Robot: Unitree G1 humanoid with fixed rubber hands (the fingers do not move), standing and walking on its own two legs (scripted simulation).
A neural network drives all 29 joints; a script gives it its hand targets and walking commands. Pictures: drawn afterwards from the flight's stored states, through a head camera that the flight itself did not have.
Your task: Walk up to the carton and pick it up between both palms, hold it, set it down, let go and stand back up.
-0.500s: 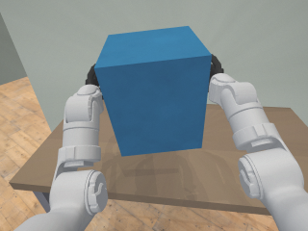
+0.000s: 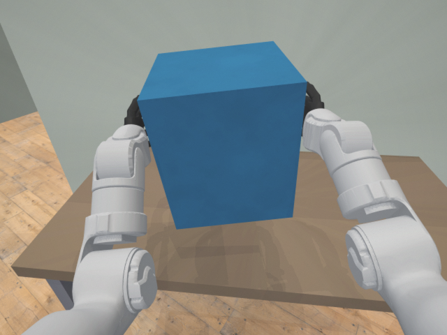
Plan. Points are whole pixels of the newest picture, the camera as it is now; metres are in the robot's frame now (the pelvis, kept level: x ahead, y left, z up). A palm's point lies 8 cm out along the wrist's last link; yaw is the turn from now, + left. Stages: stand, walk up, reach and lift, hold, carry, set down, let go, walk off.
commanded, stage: hold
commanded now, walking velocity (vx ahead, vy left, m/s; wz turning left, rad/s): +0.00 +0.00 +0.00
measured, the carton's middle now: (224, 135) +0.38 -0.01 +0.25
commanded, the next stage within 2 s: none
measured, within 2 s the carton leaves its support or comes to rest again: neither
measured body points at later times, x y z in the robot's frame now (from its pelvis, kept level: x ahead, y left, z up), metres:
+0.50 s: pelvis +0.00 +0.00 +0.00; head -0.09 +0.00 +0.44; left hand +0.38 +0.14 +0.26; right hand +0.39 -0.16 +0.28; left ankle -0.01 +0.10 -0.74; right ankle +0.03 -0.12 -0.74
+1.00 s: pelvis -0.01 +0.00 +0.00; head -0.10 +0.00 +0.44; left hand +0.38 +0.15 +0.27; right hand +0.38 -0.16 +0.28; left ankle -0.01 +0.10 -0.74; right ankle +0.03 -0.12 -0.74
